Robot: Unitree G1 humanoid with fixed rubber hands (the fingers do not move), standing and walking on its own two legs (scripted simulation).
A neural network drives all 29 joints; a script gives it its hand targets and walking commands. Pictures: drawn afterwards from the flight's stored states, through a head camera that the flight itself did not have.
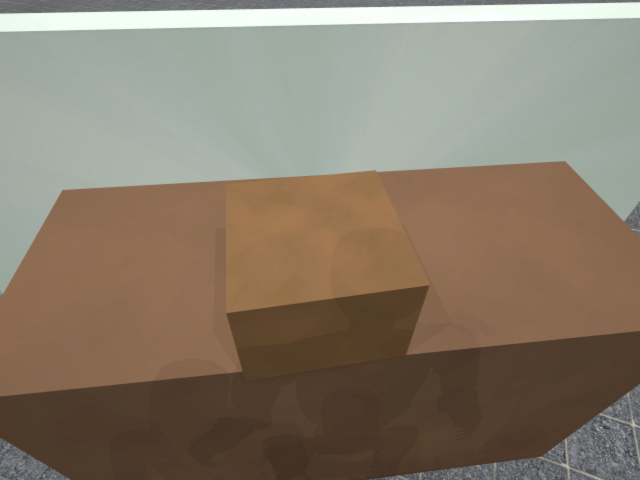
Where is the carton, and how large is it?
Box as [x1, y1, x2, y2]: [226, 170, 429, 380]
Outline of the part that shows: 375,170 226,184 226,313 245,380 405,354 429,285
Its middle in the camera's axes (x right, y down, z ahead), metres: -0.01 +0.05 +0.59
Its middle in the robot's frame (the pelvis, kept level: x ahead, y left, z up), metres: +0.43 +0.02 +0.02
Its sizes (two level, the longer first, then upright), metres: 0.239 0.237 0.171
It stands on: a pedestal, 0.72 m high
